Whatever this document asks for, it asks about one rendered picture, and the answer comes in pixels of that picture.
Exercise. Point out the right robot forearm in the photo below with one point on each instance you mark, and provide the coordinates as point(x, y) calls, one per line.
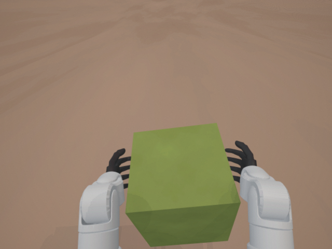
point(269, 210)

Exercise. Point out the carton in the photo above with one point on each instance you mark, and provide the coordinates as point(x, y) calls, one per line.
point(181, 189)

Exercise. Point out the robot left hand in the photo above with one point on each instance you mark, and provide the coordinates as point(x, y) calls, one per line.
point(115, 162)

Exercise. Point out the robot right hand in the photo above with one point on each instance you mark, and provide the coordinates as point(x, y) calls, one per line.
point(247, 158)

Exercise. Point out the left robot forearm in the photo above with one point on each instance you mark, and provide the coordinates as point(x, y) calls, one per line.
point(99, 217)

